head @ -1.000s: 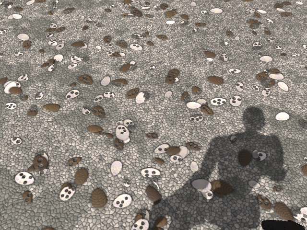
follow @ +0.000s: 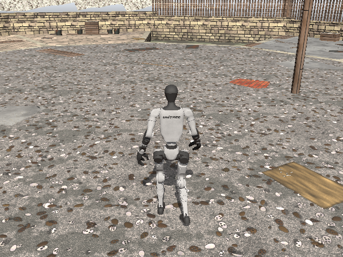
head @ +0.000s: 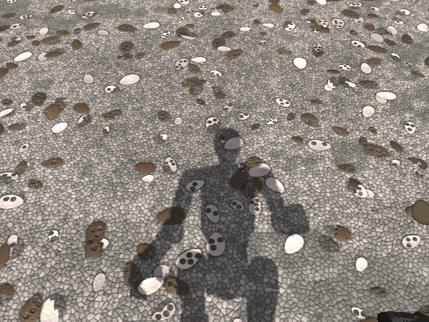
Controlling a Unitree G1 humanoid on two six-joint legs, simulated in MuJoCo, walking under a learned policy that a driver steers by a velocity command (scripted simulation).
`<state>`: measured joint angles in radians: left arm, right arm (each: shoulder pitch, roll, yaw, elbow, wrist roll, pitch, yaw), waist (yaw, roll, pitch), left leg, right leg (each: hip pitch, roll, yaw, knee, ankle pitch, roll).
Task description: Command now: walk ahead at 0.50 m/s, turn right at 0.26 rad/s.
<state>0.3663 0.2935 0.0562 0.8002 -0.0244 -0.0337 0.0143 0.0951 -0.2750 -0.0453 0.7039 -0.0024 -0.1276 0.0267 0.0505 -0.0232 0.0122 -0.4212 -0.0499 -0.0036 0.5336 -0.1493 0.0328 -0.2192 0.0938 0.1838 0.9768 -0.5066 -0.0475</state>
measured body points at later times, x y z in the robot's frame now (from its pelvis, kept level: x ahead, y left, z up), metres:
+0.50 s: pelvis +0.25 -0.06 +0.00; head +0.28 -0.07 +0.45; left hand +0.47 +0.18 -0.07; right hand +0.25 -0.34 -0.13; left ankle +0.11 +0.10 -0.67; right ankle +0.32 -0.15 -0.73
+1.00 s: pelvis +0.50 -0.02 -0.01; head +0.54 -0.01 +0.44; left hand +0.44 +0.26 -0.14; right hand +0.77 -0.20 -0.09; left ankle +0.60 +0.09 -0.73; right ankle +0.33 -0.16 -0.71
